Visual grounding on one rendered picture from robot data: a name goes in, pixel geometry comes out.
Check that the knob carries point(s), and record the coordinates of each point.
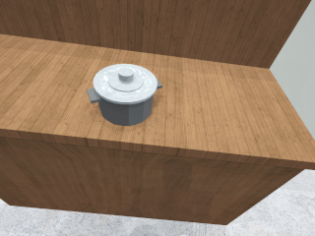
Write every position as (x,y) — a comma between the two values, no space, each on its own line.
(125,74)

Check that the lid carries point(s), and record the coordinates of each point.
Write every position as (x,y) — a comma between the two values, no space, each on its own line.
(108,86)

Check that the pot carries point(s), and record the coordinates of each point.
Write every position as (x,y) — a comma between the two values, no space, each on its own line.
(123,114)

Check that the table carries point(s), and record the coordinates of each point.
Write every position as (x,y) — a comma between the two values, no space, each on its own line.
(222,134)

